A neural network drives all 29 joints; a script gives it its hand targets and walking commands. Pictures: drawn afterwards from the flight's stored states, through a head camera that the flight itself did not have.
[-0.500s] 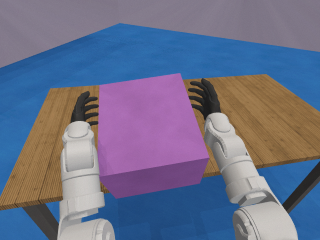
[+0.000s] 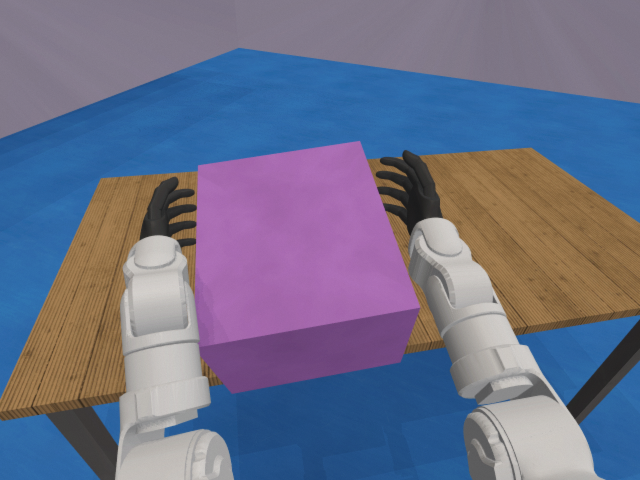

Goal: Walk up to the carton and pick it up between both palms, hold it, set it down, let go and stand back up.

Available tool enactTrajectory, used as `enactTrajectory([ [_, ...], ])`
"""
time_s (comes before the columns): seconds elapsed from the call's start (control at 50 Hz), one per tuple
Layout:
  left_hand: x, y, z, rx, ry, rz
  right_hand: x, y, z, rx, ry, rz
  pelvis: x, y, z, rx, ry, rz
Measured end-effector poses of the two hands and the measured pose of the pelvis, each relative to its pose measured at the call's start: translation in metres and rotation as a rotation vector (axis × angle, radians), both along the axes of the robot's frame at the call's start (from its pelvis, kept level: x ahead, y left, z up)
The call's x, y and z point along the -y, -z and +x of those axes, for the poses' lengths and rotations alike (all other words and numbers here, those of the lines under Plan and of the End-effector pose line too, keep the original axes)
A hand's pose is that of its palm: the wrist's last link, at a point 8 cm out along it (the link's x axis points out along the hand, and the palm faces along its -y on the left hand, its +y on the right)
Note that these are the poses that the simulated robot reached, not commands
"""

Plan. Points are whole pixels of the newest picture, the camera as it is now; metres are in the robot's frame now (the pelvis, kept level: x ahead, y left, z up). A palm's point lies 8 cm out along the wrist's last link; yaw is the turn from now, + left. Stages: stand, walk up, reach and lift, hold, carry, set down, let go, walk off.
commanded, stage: hold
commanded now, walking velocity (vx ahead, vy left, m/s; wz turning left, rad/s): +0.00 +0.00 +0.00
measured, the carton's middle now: (298, 262) +0.38 +0.01 +0.13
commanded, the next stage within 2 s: none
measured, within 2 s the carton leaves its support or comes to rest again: neither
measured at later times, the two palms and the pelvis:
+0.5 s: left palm (160, 243) +0.36 +0.17 +0.19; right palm (422, 218) +0.36 -0.14 +0.21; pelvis +0.00 +0.00 +0.00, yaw +0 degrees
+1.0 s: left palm (161, 244) +0.36 +0.17 +0.19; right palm (422, 220) +0.36 -0.14 +0.20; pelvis +0.00 +0.00 +0.00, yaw +0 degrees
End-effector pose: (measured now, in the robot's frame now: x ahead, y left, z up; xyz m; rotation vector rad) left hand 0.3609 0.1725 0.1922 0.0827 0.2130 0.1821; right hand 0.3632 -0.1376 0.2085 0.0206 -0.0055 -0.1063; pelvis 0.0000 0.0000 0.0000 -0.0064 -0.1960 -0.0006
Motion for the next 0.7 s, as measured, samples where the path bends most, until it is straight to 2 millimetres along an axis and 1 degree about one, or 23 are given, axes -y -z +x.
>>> enactTrajectory([
  [0.24, 0.0006, 0.0017, -0.0016, 0.003, -0.004, 0.005, 0.0006, 0.0019, -0.0005, 0.002, -0.005, 0.007, 0.003, 0.0, 0.0033, 0.005, -0.005, 0.0],
  [0.7, 0.0007, 0.0004, -0.0018, 0.004, -0.002, 0.006, 0.0007, 0.0027, -0.0022, 0.006, 0.0, 0.006, 0.0035, -0.0001, 0.0028, 0.007, -0.005, 0.0],
])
